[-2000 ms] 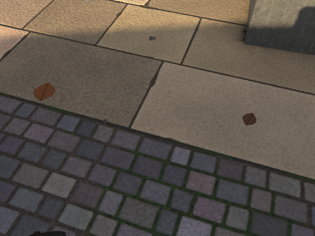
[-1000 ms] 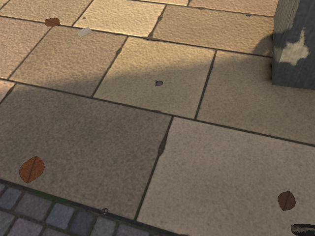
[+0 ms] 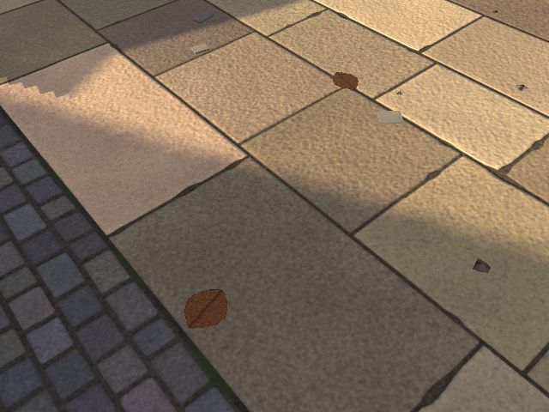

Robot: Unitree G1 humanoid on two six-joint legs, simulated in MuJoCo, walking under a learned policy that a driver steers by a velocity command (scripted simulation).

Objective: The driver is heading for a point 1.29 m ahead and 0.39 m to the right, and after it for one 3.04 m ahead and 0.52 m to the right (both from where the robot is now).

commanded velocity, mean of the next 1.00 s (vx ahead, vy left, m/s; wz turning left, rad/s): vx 0.53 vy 0.00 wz -0.56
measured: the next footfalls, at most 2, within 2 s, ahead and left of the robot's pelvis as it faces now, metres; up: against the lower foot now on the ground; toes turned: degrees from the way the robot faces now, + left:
left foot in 0.10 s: +0.14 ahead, +0.18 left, +0.00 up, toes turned -4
right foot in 0.54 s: +0.51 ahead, -0.12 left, +0.00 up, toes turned -27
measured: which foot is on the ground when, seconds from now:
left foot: up 0.00-0.08, down 0.10-0.54, up 0.56-1.00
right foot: down 0.00-0.10, up 0.12-0.52, down 0.54-1.00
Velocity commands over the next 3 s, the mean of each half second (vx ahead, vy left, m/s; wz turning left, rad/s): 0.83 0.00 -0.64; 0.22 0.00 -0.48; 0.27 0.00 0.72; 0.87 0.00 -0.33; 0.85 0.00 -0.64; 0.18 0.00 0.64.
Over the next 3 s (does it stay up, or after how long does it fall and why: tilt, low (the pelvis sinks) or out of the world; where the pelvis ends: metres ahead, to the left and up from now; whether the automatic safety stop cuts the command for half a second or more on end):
stays up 1.39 -0.50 -0.02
